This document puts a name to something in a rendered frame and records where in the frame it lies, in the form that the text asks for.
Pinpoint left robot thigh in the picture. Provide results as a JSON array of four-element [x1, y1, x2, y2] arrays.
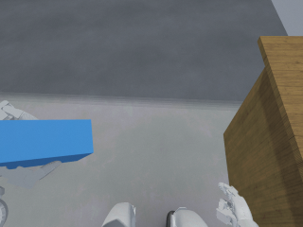
[[101, 202, 136, 227]]

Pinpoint robot left hand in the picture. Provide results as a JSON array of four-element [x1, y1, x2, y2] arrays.
[[0, 100, 62, 189]]

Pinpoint sponge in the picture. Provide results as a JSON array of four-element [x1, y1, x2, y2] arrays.
[[0, 119, 94, 169]]

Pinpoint table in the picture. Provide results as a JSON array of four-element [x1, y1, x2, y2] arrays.
[[223, 36, 303, 227]]

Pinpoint robot thigh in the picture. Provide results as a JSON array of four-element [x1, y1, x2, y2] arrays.
[[170, 210, 208, 227], [101, 202, 136, 227]]

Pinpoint robot right hand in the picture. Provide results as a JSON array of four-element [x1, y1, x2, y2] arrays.
[[216, 182, 253, 227]]

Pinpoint right robot thigh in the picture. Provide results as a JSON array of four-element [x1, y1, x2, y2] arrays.
[[170, 210, 208, 227]]

